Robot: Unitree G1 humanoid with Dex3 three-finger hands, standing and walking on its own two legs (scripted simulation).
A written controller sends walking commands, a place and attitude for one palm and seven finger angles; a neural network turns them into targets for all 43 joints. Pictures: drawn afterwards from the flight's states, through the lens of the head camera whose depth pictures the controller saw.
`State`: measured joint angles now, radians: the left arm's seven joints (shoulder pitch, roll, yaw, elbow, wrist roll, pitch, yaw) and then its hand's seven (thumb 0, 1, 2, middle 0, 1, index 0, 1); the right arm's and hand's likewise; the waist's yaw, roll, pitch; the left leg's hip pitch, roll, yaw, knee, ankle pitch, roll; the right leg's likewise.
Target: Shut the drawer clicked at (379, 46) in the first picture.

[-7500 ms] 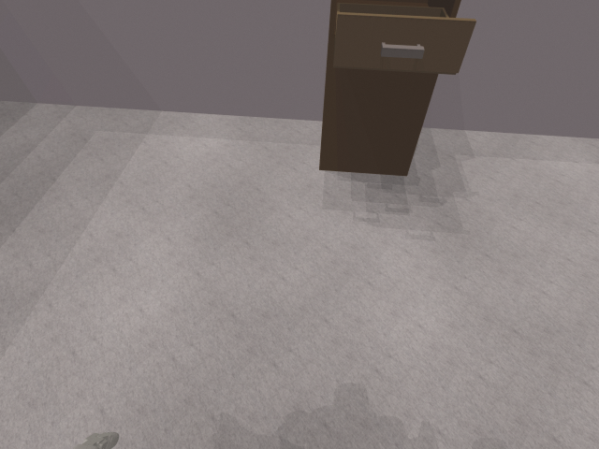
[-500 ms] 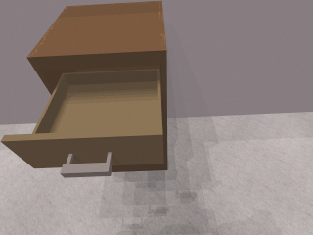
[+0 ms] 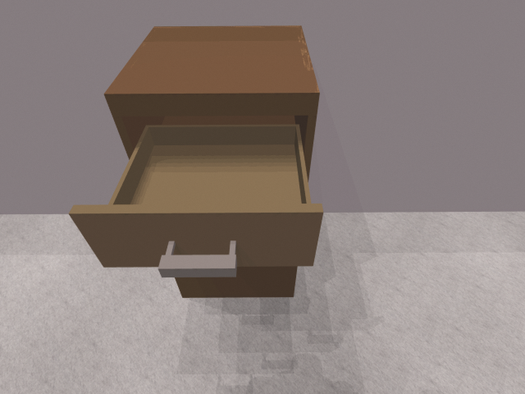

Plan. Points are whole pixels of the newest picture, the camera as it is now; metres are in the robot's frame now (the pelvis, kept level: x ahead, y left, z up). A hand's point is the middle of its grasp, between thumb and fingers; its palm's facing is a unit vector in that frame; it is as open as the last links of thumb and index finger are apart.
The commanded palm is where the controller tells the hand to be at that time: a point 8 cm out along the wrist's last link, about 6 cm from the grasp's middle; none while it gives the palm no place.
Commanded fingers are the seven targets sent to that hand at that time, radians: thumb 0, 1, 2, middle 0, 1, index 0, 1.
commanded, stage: come to a stop and stand still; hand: left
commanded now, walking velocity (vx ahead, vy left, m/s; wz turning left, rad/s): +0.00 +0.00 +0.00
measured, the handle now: (200, 255) +0.34 +0.14 +0.01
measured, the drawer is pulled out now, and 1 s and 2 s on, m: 0.29 0.29 0.30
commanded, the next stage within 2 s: look again from close up in 0.26 s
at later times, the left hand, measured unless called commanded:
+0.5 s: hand out of the picture +0.02 +0.17 -0.16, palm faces +0.03 -0.97 -0.22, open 7.3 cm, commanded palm none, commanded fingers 0.00 0.90 0.90 -0.20 -0.30 -0.20 -0.30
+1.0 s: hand out of the picture +0.10 +0.15 -0.14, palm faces +0.17 -0.96 -0.21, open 7.3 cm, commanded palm +0.13 +0.20 -0.05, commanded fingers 0.00 0.90 0.90 -0.28 -0.39 -0.28 -0.39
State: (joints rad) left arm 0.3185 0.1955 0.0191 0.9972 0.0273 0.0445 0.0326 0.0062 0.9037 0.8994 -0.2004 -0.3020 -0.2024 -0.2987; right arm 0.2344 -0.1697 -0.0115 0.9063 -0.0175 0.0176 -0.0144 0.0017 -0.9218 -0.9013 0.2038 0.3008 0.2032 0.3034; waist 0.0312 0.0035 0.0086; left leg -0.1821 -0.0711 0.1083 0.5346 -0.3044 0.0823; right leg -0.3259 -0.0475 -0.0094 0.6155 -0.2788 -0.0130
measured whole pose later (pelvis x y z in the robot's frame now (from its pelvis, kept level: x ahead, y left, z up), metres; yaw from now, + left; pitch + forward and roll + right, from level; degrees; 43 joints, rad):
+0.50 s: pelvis +0.02 +0.00 +0.01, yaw +1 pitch -1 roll +1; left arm 0.31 0.13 -0.01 1.06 0.02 0.01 0.03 0.01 0.92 0.90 -0.20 -0.30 -0.20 -0.30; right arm 0.34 -0.17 0.01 1.07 -0.01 -0.01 -0.02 0.01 -0.91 -0.90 0.20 0.30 0.20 0.30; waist -0.01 0.03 0.02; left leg -0.15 -0.07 0.09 0.42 -0.26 0.07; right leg -0.28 -0.01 0.03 0.49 -0.19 0.00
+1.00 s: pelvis +0.05 -0.03 +0.01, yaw +2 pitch -1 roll +0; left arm 0.36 0.15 0.03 0.75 -0.05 0.04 0.05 0.02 0.92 0.90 -0.20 -0.30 -0.21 -0.30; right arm 0.31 -0.17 0.02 1.02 0.01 -0.07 -0.04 0.01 -0.91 -0.90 0.20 0.30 0.20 0.30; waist 0.01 0.01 0.03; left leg -0.12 -0.02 0.05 0.44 -0.31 0.02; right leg -0.23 0.04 -0.02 0.48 -0.23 -0.05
